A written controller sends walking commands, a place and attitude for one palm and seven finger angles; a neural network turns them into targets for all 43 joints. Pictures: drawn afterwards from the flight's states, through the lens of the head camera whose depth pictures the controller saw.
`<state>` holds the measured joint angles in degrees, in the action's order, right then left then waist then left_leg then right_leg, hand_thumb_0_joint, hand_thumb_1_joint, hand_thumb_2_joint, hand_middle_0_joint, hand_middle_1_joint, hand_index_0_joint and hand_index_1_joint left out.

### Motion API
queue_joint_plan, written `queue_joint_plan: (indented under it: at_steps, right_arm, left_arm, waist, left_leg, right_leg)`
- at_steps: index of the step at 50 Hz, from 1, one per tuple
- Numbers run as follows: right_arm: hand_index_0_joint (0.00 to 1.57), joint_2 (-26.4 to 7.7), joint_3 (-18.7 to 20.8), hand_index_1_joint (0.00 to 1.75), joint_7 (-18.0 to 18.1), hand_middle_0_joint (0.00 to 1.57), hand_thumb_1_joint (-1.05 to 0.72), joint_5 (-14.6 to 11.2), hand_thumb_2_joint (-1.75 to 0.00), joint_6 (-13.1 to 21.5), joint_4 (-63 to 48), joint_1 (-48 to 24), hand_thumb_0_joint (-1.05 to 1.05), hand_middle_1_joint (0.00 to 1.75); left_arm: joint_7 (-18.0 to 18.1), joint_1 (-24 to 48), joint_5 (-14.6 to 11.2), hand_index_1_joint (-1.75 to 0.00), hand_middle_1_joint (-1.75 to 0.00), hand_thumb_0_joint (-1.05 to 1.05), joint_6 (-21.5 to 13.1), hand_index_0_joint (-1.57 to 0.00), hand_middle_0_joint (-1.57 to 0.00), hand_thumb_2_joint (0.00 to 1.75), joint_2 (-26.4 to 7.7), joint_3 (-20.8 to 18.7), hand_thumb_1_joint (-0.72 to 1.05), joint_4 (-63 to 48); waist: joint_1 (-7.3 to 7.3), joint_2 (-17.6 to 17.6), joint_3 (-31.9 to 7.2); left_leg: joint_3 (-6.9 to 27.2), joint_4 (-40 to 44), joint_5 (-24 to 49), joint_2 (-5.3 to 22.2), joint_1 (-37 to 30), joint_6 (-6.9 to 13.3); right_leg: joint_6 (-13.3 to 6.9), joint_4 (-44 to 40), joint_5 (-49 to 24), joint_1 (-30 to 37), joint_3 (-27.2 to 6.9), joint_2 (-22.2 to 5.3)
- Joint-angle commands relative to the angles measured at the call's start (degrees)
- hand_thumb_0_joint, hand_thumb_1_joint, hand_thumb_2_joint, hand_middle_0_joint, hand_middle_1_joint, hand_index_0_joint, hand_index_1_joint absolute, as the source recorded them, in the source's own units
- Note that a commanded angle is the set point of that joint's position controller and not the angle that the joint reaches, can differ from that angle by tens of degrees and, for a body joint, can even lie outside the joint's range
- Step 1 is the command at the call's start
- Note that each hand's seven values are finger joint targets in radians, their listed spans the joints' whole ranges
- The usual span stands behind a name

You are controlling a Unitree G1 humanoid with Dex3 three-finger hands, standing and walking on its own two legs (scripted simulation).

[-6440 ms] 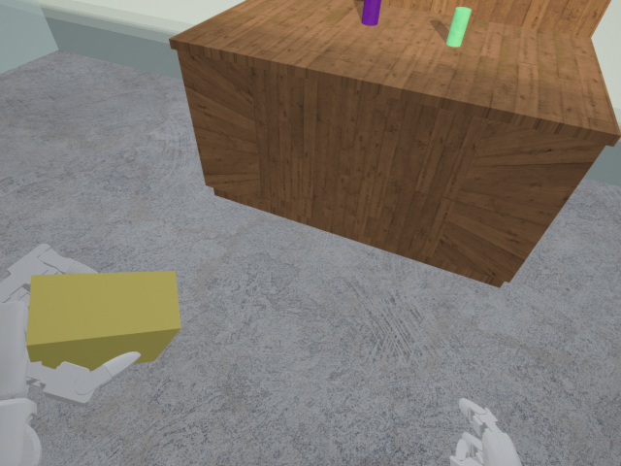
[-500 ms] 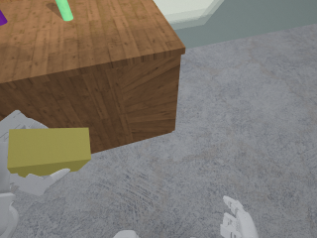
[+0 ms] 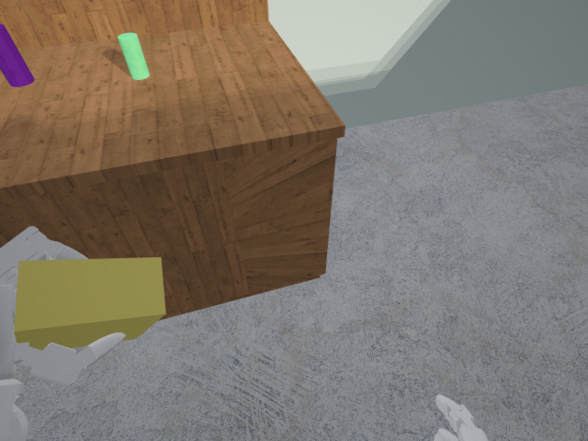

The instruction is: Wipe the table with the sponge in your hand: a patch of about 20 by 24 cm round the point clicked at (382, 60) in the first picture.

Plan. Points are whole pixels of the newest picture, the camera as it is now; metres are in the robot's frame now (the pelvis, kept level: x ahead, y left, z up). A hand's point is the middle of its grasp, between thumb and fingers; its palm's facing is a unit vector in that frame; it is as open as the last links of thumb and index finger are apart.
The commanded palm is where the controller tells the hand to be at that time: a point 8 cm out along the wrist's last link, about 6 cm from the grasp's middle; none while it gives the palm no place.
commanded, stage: take the last steps up to it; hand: left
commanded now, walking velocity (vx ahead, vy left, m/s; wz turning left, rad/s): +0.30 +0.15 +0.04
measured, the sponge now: (109, 305) +0.22 +0.21 +0.15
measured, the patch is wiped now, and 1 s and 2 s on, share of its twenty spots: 0.00 0.00 0.00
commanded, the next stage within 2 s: come to a stop and stand still in 1.32 s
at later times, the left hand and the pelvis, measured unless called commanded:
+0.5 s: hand (59, 225) +0.31 +0.30 +0.17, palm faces +0.41 -0.79 -0.45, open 10.1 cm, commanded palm +0.24 +0.34 +0.19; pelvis +0.08 +0.05 +0.00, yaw +0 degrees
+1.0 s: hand (72, 168) +0.42 +0.34 +0.17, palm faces +0.37 -0.80 -0.47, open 10.1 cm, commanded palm +0.37 +0.39 +0.19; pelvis +0.21 +0.11 -0.01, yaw +0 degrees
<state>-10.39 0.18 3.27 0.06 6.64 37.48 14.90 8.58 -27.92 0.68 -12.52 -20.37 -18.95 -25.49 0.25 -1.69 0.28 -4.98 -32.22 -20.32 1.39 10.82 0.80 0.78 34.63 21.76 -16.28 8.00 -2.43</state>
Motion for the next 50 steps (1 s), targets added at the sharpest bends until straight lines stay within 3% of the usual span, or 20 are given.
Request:
queue_joint_plan:
  at_steps: [1,2,4,8,14,16,17,18,20,25,30,31,32,33,35,39,46,48,49,50]
  right_arm:
    - [0.20,-6.7,3.0,0.30,0.0,0.20,-0.90,-0.1,-0.90,1.7,-8.7,-7.3,0.00,0.30]
    - [0.20,-8.6,4.6,0.30,-0.7,0.20,-0.90,-0.4,-0.90,1.4,-8.7,-7.1,0.00,0.30]
    - [0.20,-7.0,3.3,0.30,-1.1,0.20,-0.90,-0.4,-0.90,0.0,-8.3,-8.6,0.00,0.30]
    - [0.20,-6.0,2.3,0.30,-1.0,0.20,-0.90,0.0,-0.90,-1.4,-8.7,-9.4,0.00,0.30]
    - [0.20,-5.1,2.5,0.30,0.1,0.20,-0.90,0.3,-0.90,0.2,-11.0,-8.3,0.00,0.30]
    - [0.20,-6.2,3.4,0.30,0.7,0.20,-0.90,0.1,-0.90,0.6,-11.0,-7.1,0.00,0.30]
    - [0.20,-7.4,4.0,0.30,0.9,0.20,-0.90,-0.2,-0.90,0.7,-11.0,-5.9,0.00,0.30]
    - [0.20,-9.2,4.8,0.30,0.9,0.20,-0.90,-0.7,-0.90,0.9,-11.3,-5.8,0.00,0.30]
    - [0.20,-8.3,4.4,0.30,0.6,0.20,-0.90,-0.5,-0.90,1.6,-10.3,-6.2,0.00,0.30]
    - [0.20,-7.4,3.8,0.30,-0.3,0.20,-0.90,-1.0,-0.90,3.5,-9.3,-7.3,0.00,0.30]
    - [0.20,-7.4,3.0,0.30,0.3,0.20,-0.90,-0.6,-0.90,2.9,-8.5,-7.2,0.00,0.30]
    - [0.20,-6.5,3.0,0.30,0.3,0.20,-0.90,-0.6,-0.90,2.1,-8.5,-6.9,0.00,0.30]
    - [0.20,-5.6,2.6,0.30,0.1,0.20,-0.90,-0.5,-0.90,1.6,-9.6,-8.2,0.00,0.30]
    - [0.20,-7.7,3.7,0.30,-0.9,0.20,-0.90,-0.6,-0.90,1.4,-9.3,-8.6,0.00,0.30]
    - [0.20,-6.1,2.5,0.30,-0.8,0.20,-0.90,-0.3,-0.90,0.9,-7.3,-8.6,0.00,0.30]
    - [0.20,-6.1,2.2,0.30,-0.9,0.20,-0.90,0.1,-0.90,-0.3,-8.0,-9.4,0.00,0.30]
    - [0.20,-5.7,3.6,0.30,-0.3,0.20,-0.90,0.3,-0.90,0.4,-11.4,-7.6,0.00,0.30]
    - [0.20,-7.9,4.9,0.30,0.3,0.20,-0.90,-0.3,-0.90,0.5,-11.6,-5.9,0.00,0.30]
    - [0.20,-9.2,5.4,0.30,-0.1,0.20,-0.90,-0.6,-0.90,0.7,-11.8,-5.7,0.00,0.30]
    - [0.20,-8.9,5.3,0.30,-0.6,0.20,-0.90,-0.7,-0.90,1.1,-11.8,-4.8,0.00,0.30]
  left_arm:
    - [1.3,7.8,-1.0,-1.60,-1.60,0.00,-4.8,-1.20,-1.20,1.30,-13.6,-9.9,0.10,-9.4]
    - [0.9,8.8,-2.0,-1.60,-1.60,0.00,-5.0,-1.20,-1.20,1.30,-13.1,-10.0,0.10,-9.3]
    - [0.2,5.6,-2.6,-1.60,-1.60,0.00,-5.7,-1.20,-1.20,1.30,-12.4,-10.3,0.10,-9.5]
    - [0.2,3.1,-1.7,-1.60,-1.60,0.00,-7.0,-1.20,-1.20,1.30,-11.0,-9.5,0.10,-11.9]
    - [2.3,4.5,-1.6,-1.60,-1.60,0.00,-5.1,-1.20,-1.20,1.30,-10.8,-8.9,0.10,-17.1]
    - [2.4,6.7,-1.4,-1.60,-1.60,0.00,-5.2,-1.20,-1.20,1.30,-10.7,-8.8,0.10,-18.0]
    - [2.4,7.7,-1.6,-1.60,-1.60,0.00,-5.6,-1.20,-1.20,1.30,-10.7,-8.7,0.10,-18.5]
    - [2.4,8.2,-1.7,-1.60,-1.60,0.00,-5.6,-1.20,-1.20,1.30,-9.6,-7.7,0.10,-19.4]
    - [1.8,6.1,-1.5,-1.60,-1.60,0.00,-6.0,-1.20,-1.20,1.30,-12.2,-9.4,0.10,-13.8]
    - [1.2,2.3,-2.3,-1.60,-1.60,0.00,-6.2,-1.20,-1.20,1.30,-9.7,-8.3,0.10,-21.2]
    - [1.5,1.9,-2.0,-1.60,-1.60,0.00,-4.5,-1.20,-1.20,1.30,-10.4,-9.4,0.10,-14.9]
    - [1.4,2.5,-1.6,-1.60,-1.60,0.00,-4.3,-1.20,-1.20,1.30,-11.9,-10.3,0.10,-12.7]
    - [1.5,3.4,-1.8,-1.60,-1.60,0.00,-4.1,-1.20,-1.20,1.30,-13.5,-11.7,0.10,-11.0]
    - [1.3,5.9,-3.0,-1.60,-1.60,0.00,-4.0,-1.20,-1.20,1.30,-13.1,-11.5,0.10,-10.3]
    - [0.8,4.9,-2.9,-1.60,-1.60,0.00,-5.4,-1.20,-1.20,1.30,-13.1,-12.2,0.10,-9.7]
    - [0.6,4.0,-1.3,-1.60,-1.60,0.00,-7.0,-1.20,-1.20,1.30,-11.2,-9.6,0.10,-11.6]
    - [2.6,4.2,-1.2,-1.60,-1.60,0.00,-6.1,-1.20,-1.20,1.30,-12.0,-10.2,0.10,-20.8]
    - [2.6,4.6,-1.4,-1.60,-1.60,0.00,-6.8,-1.20,-1.20,1.30,-11.5,-9.9,0.10,-22.0]
    - [2.7,5.5,-1.6,-1.60,-1.60,0.00,-7.2,-1.20,-1.20,1.30,-11.3,-9.9,0.10,-23.3]
    - [2.4,6.2,-1.0,-1.60,-1.60,0.00,-7.6,-1.20,-1.20,1.30,-12.4,-9.5,0.10,-19.0]
  waist:
    - [-0.10,16.7,-4.8]
    - [0.26,19.1,-4.2]
    - [-0.03,8.9,0.2]
    - [-0.69,8.7,-1.8]
    - [0.55,11.0,-5.5]
    - [-0.29,5.5,-5.3]
    - [-1.26,-0.6,-6.9]
    - [-1.66,-12.9,-8.6]
    - [-1.06,-15.1,-7.1]
    - [-0.04,-13.2,-5.7]
    - [0.36,-5.4,-6.5]
    - [0.46,5.7,-6.8]
    - [0.60,19.1,-5.7]
    - [0.57,20.9,-5.4]
    - [-0.12,10.4,-1.8]
    - [-0.43,9.8,-4.1]
    - [0.05,9.4,-8.6]
    - [-1.51,-5.5,-11.9]
    - [-1.17,-17.5,-12.9]
    - [-0.99,-14.2,-11.6]
  left_leg:
    - [-1.3,-23.3,-5.7,-0.6,27.7,0.6]
    - [5.4,-33.8,-8.0,0.1,28.5,-0.8]
    - [8.8,-39.0,-3.6,3.9,30.2,-1.6]
    - [4.0,-22.7,1.5,5.8,21.0,-1.8]
    - [-6.5,0.7,6.6,0.0,5.1,-1.0]
    - [-6.9,6.7,8.1,0.4,-1.9,-0.5]
    - [-2.7,8.3,9.3,3.4,-7.4,1.2]
    - [11.3,9.9,18.1,13.2,-14.7,5.4]
    - [26.0,15.5,12.2,22.6,-9.2,14.6]
    - [8.5,13.1,16.1,14.6,-1.6,10.2]
    - [2.7,2.0,7.0,11.0,8.5,4.6]
    - [-0.9,-10.4,1.6,6.9,15.9,2.7]
    - [-3.2,-25.2,-9.2,-0.2,28.7,-0.2]
    - [4.1,-35.9,-8.8,0.5,31.3,-1.3]
    - [7.5,-41.8,-3.0,3.8,33.9,-2.3]
    - [2.7,-25.4,0.6,4.9,26.3,-2.4]
    - [-8.3,4.7,10.9,-1.2,3.7,-1.3]
    - [-1.2,8.3,17.6,4.8,-11.2,1.2]
    - [15.8,8.7,32.6,17.0,-18.0,7.5]
    - [23.3,12.1,26.0,21.1,-11.8,11.6]
  right_leg:
    - [-11.1,-17.7,-7.9,23.3,-33.5,-20.7]
    - [-13.0,-22.0,-2.5,18.5,-40.7,-25.0]
    - [-14.1,-21.5,-2.6,11.9,-32.8,-24.0]
    - [-8.9,-18.2,-18.3,6.6,-12.2,-17.5]
    - [-6.8,-13.0,-13.5,7.6,-9.4,-13.8]
    - [-4.8,-6.2,-11.9,4.9,-7.5,-11.1]
    - [-3.1,2.6,-12.3,1.0,-5.2,-8.7]
    - [-0.2,16.9,-1.4,-8.7,-0.2,-2.7]
    - [0.0,33.5,15.5,-18.1,-5.3,-2.4]
    - [0.8,17.6,4.7,-10.2,-1.2,-3.0]
    - [-0.3,-6.8,-4.6,9.8,0.8,-1.3]
    - [-3.9,-12.7,-3.4,14.8,-12.1,-9.2]
    - [-10.3,-18.2,-8.5,19.6,-35.1,-21.9]
    - [-11.2,-21.1,-6.8,18.2,-41.5,-25.6]
    - [-12.1,-18.3,-16.2,16.2,-29.8,-23.5]
    - [-7.9,-12.8,-39.6,15.0,-9.5,-17.6]
    - [-5.3,-4.9,-35.3,12.7,-5.0,-13.4]
    - [-2.0,12.1,-21.5,2.6,-1.3,-8.7]
    - [0.3,25.0,8.9,-11.0,0.2,-2.0]
    - [-0.6,34.7,18.5,-13.5,-3.5,-0.3]
